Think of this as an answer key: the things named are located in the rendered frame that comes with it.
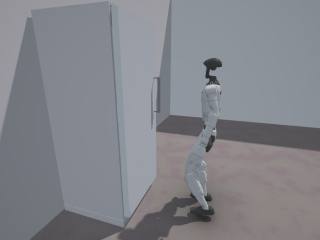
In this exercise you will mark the robot left hand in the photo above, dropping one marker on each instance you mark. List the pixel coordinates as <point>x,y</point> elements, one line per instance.
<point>199,152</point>

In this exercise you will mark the robot left thigh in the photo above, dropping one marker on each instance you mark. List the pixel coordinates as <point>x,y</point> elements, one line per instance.
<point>189,167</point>

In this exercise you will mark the fridge door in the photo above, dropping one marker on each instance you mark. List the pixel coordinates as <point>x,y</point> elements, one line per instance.
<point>134,43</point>

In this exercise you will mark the left robot forearm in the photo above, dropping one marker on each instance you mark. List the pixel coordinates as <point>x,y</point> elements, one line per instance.
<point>210,125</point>

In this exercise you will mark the handle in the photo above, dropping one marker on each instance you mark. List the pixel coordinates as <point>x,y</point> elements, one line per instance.
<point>158,94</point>

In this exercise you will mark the left robot upper arm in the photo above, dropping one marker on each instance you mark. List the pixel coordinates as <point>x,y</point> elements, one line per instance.
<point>211,93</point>

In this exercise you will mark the robot torso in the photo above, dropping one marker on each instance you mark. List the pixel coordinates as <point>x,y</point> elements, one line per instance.
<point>206,110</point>

